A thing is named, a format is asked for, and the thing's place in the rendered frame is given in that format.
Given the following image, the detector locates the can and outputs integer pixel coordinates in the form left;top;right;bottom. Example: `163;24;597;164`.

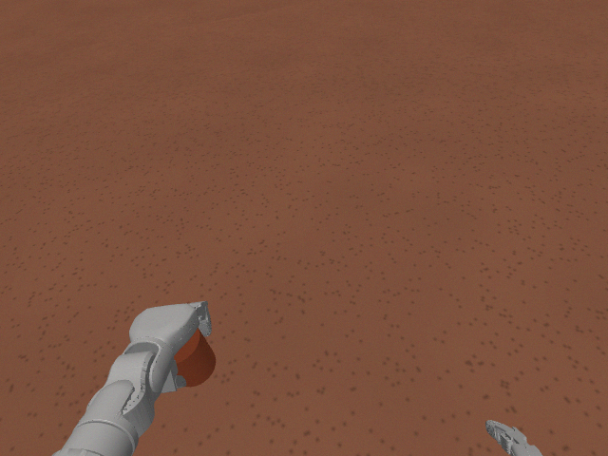
174;328;216;387

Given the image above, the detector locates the left robot hand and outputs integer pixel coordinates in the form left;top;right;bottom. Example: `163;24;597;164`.
129;301;212;393

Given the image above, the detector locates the right robot hand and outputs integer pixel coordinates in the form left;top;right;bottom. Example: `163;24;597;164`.
485;420;542;456

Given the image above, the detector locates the left robot arm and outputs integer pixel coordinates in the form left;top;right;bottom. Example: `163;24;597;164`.
52;337;174;456

